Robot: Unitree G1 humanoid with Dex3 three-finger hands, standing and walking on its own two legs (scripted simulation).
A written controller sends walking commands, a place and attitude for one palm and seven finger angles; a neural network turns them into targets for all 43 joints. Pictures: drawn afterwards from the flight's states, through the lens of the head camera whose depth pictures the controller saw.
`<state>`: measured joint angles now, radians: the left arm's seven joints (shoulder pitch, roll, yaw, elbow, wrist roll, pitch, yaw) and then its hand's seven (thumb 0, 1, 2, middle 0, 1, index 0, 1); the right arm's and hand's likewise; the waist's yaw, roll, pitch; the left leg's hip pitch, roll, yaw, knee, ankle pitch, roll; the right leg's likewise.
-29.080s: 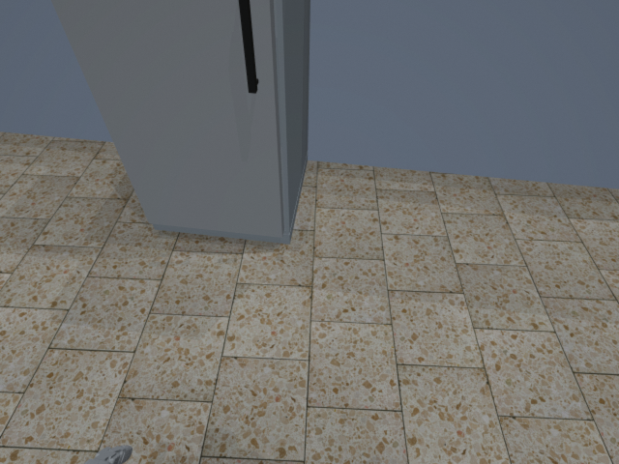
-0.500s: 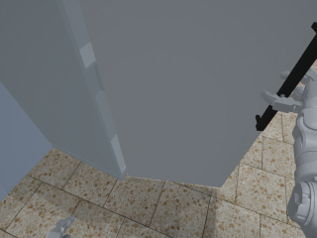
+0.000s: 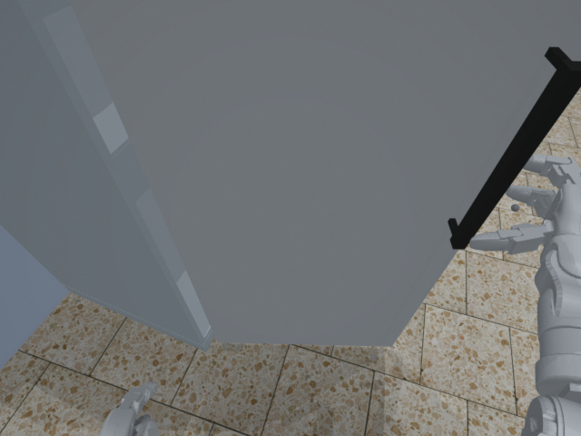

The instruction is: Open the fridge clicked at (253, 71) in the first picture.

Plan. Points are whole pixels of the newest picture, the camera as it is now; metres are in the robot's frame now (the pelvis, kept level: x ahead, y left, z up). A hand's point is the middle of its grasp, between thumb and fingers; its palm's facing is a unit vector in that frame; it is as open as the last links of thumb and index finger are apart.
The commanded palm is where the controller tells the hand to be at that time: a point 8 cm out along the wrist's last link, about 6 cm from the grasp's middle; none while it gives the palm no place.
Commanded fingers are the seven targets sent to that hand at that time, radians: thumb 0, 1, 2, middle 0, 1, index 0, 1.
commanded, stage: slip the hand off the handle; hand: right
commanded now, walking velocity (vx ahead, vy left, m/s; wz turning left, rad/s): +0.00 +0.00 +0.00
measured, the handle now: (496, 168) +0.46 -0.25 +0.14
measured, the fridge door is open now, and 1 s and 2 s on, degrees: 69 69 69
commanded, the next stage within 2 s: draw the hand back to the body in 1.20 s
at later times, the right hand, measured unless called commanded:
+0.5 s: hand (569, 220) +0.39 -0.33 +0.12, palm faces +0.35 +0.92 -0.19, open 14.7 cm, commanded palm +0.35 -0.36 +0.14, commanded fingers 0.00 0.55 -0.20 0.25 1.15 0.25 1.15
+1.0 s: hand out of the picture +0.30 -0.33 +0.12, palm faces +0.36 +0.92 -0.18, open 14.7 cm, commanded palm +0.26 -0.36 +0.14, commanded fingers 0.00 0.55 -0.20 0.25 1.15 0.25 1.15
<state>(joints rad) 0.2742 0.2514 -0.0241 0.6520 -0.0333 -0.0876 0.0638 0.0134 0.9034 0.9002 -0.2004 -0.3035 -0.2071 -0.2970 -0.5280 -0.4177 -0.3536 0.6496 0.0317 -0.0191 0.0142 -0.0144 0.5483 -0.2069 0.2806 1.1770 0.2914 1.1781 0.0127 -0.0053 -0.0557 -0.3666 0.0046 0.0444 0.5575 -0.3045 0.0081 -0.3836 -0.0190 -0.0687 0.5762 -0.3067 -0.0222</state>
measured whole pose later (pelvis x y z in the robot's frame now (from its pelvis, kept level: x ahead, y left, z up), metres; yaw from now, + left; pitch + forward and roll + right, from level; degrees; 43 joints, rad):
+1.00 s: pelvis -0.01 +0.00 +0.00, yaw -1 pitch +5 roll +1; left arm 0.29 0.26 -0.03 0.61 -0.05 -0.10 0.11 0.01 0.90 0.90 -0.20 -0.30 -0.21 -0.30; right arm -0.22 -0.49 -0.47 0.40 0.15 -0.03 0.19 -0.02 0.55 -0.20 0.25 1.15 0.25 1.15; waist -0.02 -0.02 -0.07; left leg -0.36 0.00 0.06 0.59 -0.31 0.01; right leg -0.40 -0.03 -0.05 0.64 -0.32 -0.02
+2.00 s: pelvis -0.02 +0.01 +0.01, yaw -2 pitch -1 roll +1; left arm 0.21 0.25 -0.05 0.64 -0.02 -0.22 0.10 0.02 0.90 0.90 -0.20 -0.30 -0.21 -0.30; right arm 0.19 -0.39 -0.41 -0.06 0.17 -0.01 0.01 -0.01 0.33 -0.31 0.24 1.02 0.24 1.02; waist -0.05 -0.04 -0.01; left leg -0.20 0.00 0.08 0.48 -0.26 0.02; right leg -0.24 -0.02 -0.03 0.52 -0.26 -0.01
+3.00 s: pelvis +0.00 +0.00 +0.01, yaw -1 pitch -4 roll +0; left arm 0.20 0.22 -0.03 0.65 0.01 -0.09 0.09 0.02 0.90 0.90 -0.20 -0.30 -0.21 -0.30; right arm 0.45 -0.35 -0.35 -0.37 0.08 -0.03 -0.10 0.01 -0.88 -0.90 0.21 0.31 0.21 0.30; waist -0.08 -0.04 0.00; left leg -0.06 0.01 0.06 0.38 -0.25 0.01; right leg -0.09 -0.01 -0.05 0.41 -0.25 -0.02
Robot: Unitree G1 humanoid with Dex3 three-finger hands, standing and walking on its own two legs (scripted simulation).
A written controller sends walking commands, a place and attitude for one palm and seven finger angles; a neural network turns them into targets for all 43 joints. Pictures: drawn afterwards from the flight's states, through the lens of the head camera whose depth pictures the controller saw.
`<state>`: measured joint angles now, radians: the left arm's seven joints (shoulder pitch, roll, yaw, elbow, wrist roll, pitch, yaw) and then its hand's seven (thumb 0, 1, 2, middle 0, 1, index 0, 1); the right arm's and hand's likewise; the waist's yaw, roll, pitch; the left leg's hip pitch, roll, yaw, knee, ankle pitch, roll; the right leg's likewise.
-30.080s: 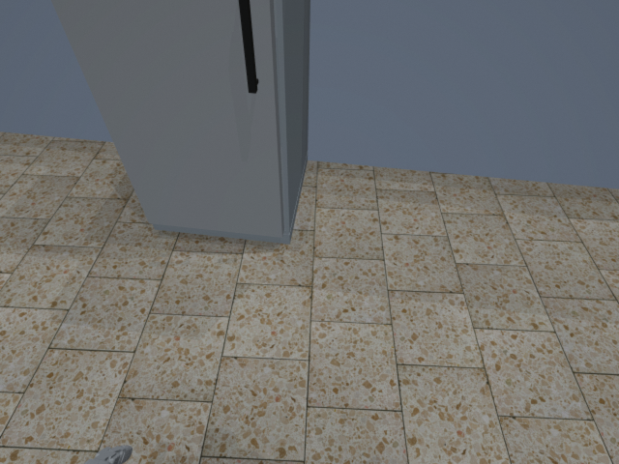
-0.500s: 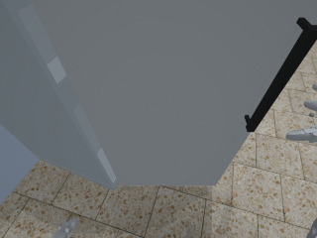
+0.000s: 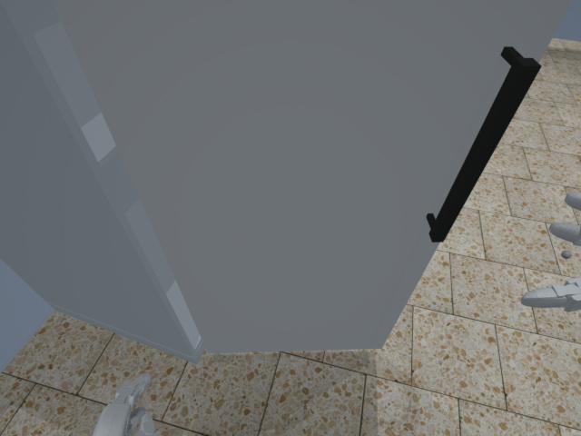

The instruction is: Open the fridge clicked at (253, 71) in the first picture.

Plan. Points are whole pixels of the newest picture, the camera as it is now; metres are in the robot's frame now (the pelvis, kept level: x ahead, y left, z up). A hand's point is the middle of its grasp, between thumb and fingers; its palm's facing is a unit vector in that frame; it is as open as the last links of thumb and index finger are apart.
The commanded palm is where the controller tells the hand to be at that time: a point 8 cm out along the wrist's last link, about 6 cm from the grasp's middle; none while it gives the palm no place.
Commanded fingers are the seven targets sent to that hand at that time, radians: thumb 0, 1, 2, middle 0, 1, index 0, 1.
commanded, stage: slip the hand off the handle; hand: right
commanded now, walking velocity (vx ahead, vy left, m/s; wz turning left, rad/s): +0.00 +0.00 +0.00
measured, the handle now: (466, 161) +0.48 -0.24 +0.14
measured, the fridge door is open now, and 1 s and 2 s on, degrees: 69 69 69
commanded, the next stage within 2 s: draw the hand back to the body in 0.20 s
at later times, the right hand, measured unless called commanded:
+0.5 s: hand (572, 277) +0.27 -0.29 +0.15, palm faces +0.13 +0.99 -0.01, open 14.7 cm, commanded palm +0.23 -0.34 +0.15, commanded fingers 0.00 0.55 -0.20 0.25 1.15 0.25 1.15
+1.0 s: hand out of the picture +0.23 -0.29 +0.14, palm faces +0.45 +0.85 -0.27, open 13.8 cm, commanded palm +0.18 -0.32 +0.17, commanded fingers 0.00 0.01 -0.46 0.23 0.83 0.23 0.83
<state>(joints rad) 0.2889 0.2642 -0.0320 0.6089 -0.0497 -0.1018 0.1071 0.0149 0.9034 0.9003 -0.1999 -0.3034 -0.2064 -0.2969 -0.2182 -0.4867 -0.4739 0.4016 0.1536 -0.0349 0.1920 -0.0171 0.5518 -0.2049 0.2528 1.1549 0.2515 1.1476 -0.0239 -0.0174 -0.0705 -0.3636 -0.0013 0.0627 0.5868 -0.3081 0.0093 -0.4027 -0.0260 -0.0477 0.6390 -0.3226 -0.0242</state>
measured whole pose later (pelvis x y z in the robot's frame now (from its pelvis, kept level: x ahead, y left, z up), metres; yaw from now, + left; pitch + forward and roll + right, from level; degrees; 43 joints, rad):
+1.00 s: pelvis -0.01 +0.01 +0.01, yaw -1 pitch -1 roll +1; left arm 0.21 0.25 -0.05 0.64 -0.02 -0.22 0.10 0.02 0.90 0.90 -0.20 -0.30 -0.21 -0.30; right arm 0.19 -0.39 -0.41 -0.06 0.17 -0.01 0.01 -0.01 0.33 -0.31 0.24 1.02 0.24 1.02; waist -0.05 -0.04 -0.01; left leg -0.20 0.00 0.08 0.48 -0.26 0.02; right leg -0.24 -0.02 -0.03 0.52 -0.26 -0.01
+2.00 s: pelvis +0.02 +0.00 +0.02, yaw +0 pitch -4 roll +0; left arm 0.20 0.22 -0.03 0.65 0.01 -0.09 0.09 0.02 0.90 0.90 -0.20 -0.30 -0.21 -0.30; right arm 0.45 -0.35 -0.35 -0.37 0.08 -0.03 -0.10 0.01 -0.88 -0.90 0.21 0.31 0.21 0.30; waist -0.08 -0.04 0.00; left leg -0.06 0.01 0.06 0.38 -0.25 0.01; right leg -0.09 -0.01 -0.05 0.41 -0.25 -0.02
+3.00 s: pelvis -0.12 -0.03 +0.00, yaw -4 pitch -1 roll +5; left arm 0.23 0.21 0.01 0.59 0.02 -0.11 0.08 0.02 0.90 0.90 -0.20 -0.30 -0.21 -0.30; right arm 0.46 -0.44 -0.44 -0.51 0.01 -0.27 -0.13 0.01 -0.88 -0.90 0.21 0.31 0.21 0.30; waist 0.02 -0.01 0.04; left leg -0.40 -0.08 -0.01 0.80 -0.33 -0.02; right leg -0.47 -0.01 0.02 0.61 -0.12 -0.08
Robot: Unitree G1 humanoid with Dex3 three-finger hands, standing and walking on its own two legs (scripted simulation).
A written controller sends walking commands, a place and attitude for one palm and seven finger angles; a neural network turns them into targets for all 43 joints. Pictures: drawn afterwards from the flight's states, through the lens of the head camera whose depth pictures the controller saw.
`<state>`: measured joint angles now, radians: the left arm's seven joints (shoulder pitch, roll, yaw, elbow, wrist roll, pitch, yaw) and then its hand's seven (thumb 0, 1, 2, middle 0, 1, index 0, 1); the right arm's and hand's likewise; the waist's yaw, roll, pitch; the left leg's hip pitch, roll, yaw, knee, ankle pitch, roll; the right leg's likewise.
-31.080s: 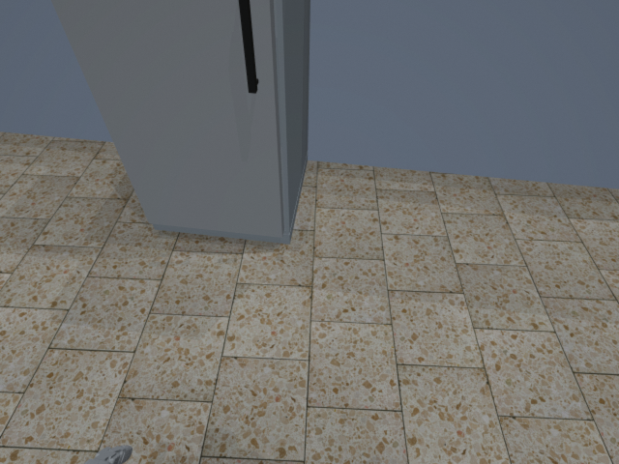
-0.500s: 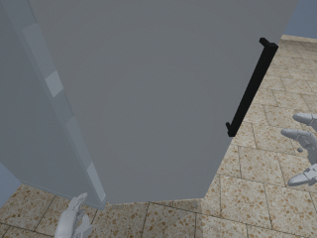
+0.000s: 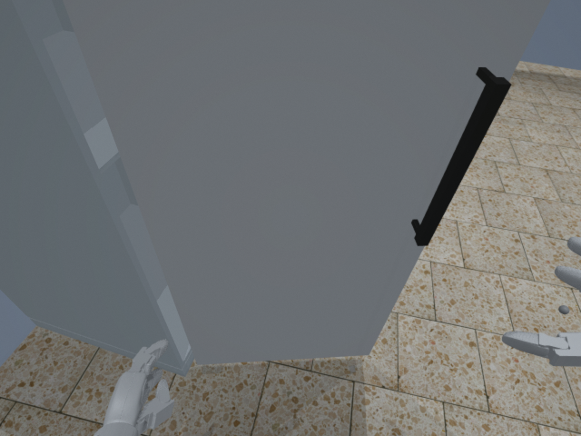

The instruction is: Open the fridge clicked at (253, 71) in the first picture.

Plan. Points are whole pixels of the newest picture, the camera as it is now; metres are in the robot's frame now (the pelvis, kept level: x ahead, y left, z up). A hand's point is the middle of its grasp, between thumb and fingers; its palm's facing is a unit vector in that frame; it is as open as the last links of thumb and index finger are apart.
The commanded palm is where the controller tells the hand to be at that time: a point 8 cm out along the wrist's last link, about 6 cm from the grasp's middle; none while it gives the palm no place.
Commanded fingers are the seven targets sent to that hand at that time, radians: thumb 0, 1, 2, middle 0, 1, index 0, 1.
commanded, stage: draw the hand back to the body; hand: right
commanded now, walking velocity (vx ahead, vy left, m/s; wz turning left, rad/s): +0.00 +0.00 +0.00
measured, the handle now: (447, 170) +0.49 -0.25 +0.13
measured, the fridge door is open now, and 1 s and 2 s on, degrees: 69 69 69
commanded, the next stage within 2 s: step back with the hand held close in 0.90 s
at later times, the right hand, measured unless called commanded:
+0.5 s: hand (567, 314) +0.22 -0.29 +0.15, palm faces +0.45 +0.81 -0.37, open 9.0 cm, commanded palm +0.17 -0.32 +0.18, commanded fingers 0.00 -0.90 -0.90 0.20 0.30 0.20 0.30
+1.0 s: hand (573, 321) +0.21 -0.28 +0.16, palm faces +0.46 +0.80 -0.38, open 7.4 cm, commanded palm +0.17 -0.31 +0.18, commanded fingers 0.00 -0.90 -0.90 0.20 0.30 0.20 0.30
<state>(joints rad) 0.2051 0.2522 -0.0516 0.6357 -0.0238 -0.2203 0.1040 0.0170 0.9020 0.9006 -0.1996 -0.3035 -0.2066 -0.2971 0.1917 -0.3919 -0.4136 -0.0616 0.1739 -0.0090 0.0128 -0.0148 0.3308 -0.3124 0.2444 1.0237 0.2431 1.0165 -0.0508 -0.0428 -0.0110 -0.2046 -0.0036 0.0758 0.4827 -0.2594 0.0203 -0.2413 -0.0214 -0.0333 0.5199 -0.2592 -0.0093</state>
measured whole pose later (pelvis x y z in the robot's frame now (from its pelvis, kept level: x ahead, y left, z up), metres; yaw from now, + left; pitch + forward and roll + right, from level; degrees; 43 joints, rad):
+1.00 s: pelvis +0.02 -0.01 +0.01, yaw +1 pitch -4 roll +0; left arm 0.20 0.22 -0.03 0.65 0.01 -0.09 0.09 0.02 0.90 0.90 -0.20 -0.30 -0.21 -0.30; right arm 0.45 -0.35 -0.35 -0.37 0.08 -0.03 -0.10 0.01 -0.88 -0.90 0.21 0.31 0.21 0.30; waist -0.08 -0.04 0.00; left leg -0.06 0.01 0.06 0.38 -0.25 0.01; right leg -0.09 -0.01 -0.05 0.41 -0.25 -0.02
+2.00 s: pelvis -0.11 -0.04 -0.01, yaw -3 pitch -1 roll +5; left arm 0.23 0.21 0.01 0.59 0.02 -0.11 0.08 0.02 0.90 0.90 -0.20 -0.30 -0.21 -0.30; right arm 0.46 -0.44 -0.44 -0.51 0.01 -0.27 -0.13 0.01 -0.88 -0.90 0.21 0.31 0.21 0.30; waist 0.02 -0.01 0.04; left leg -0.40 -0.08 -0.01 0.80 -0.33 -0.02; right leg -0.47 -0.01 0.02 0.61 -0.12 -0.08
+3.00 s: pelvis -0.26 -0.08 +0.00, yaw +2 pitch +0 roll +2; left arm 0.27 0.15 -0.04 0.62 0.03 -0.08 0.07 0.01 0.90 0.90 -0.20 -0.30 -0.21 -0.30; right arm 0.57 -0.49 -0.44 -0.45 0.03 -0.16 -0.15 0.01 -0.88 -0.90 0.21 0.31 0.21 0.30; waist 0.00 0.01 -0.09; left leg -0.13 -0.06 0.07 0.36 -0.33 0.09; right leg -0.36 0.02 -0.07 0.53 -0.30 -0.01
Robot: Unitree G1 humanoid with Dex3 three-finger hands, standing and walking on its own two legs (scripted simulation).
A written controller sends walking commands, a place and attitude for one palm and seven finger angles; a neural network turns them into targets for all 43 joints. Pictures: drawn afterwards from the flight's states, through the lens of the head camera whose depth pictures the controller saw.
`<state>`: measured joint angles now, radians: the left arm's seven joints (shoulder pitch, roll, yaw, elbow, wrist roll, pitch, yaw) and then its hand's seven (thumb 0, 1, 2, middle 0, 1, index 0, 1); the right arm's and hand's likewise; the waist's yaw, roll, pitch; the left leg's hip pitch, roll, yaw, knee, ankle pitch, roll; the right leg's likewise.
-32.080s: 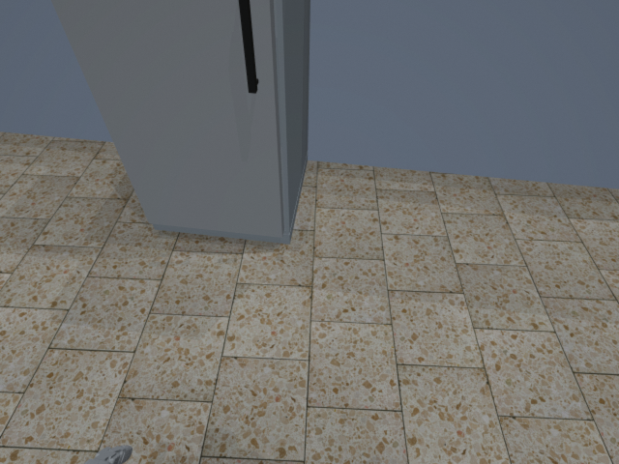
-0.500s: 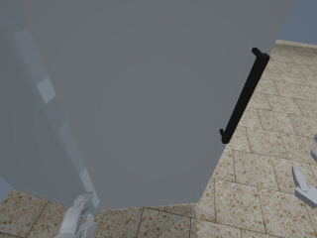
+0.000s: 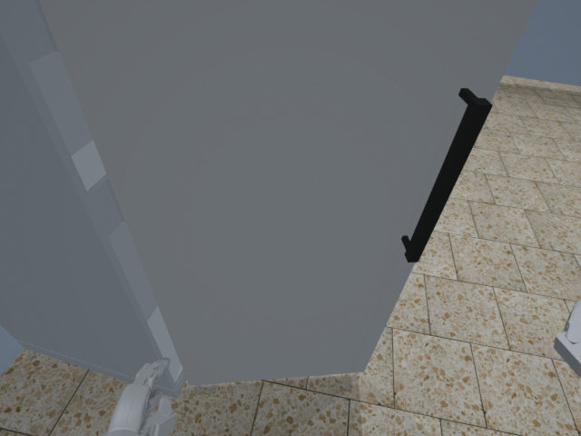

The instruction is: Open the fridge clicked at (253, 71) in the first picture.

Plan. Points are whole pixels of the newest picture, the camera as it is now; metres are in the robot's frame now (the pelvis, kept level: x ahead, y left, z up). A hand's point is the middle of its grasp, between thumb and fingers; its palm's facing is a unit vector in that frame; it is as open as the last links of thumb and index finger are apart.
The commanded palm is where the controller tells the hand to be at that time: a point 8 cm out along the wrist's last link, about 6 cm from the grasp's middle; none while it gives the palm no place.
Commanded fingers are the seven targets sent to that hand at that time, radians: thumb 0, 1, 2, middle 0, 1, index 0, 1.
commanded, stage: step back with the hand held close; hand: right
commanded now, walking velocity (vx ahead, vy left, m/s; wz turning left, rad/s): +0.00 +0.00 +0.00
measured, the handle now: (434, 187) +0.46 -0.24 +0.13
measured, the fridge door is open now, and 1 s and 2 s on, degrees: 69 69 69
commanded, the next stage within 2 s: stop stepping back and stand still in 1.26 s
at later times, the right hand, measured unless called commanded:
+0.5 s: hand out of the picture +0.15 -0.30 +0.15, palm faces +0.40 +0.79 -0.47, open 7.4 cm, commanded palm +0.09 -0.33 +0.17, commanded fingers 0.00 -0.90 -0.90 0.20 0.30 0.20 0.30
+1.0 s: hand out of the picture +0.07 -0.31 +0.16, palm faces +0.46 +0.77 -0.43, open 7.4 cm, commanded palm -0.01 -0.34 +0.17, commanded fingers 0.00 -0.90 -0.90 0.20 0.30 0.20 0.30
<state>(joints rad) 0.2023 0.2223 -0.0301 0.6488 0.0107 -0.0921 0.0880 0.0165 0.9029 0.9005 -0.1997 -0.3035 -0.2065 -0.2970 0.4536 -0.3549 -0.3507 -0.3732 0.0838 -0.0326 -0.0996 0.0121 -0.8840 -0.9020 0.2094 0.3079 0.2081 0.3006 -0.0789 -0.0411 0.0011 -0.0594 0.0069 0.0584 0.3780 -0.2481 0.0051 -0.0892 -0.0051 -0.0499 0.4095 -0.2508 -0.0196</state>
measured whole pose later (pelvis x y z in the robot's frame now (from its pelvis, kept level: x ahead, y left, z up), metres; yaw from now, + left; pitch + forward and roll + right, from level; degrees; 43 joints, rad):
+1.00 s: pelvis -0.13 -0.03 -0.02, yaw -4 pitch -1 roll +5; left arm 0.23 0.21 0.01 0.59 0.02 -0.11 0.08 0.02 0.90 0.90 -0.20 -0.30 -0.21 -0.30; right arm 0.46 -0.44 -0.44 -0.51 0.01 -0.27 -0.13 0.01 -0.88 -0.90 0.21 0.31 0.21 0.30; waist 0.02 -0.01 0.04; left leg -0.40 -0.08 -0.01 0.80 -0.33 -0.02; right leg -0.47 -0.01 0.02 0.61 -0.12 -0.08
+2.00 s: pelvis -0.28 -0.06 +0.00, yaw +2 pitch +0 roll +2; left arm 0.27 0.15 -0.04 0.62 0.03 -0.08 0.07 0.01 0.90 0.90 -0.20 -0.30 -0.21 -0.30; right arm 0.57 -0.49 -0.44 -0.45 0.03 -0.16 -0.15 0.01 -0.88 -0.90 0.21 0.31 0.21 0.30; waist 0.00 0.01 -0.09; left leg -0.13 -0.06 0.07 0.36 -0.33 0.09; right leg -0.36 0.02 -0.07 0.53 -0.30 -0.01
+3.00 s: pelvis -0.29 -0.08 +0.00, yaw -2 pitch +0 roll +0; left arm 0.21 0.21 0.02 1.08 0.02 0.00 0.02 0.01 0.91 0.90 -0.20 -0.30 -0.21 -0.30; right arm 0.23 -0.22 0.00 1.11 -0.03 0.00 -0.02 0.00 -0.90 -0.90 0.20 0.30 0.20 0.30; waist -0.01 -0.02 0.01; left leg -0.20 0.02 0.01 0.42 -0.21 -0.01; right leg -0.21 0.04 -0.05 0.41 -0.20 -0.05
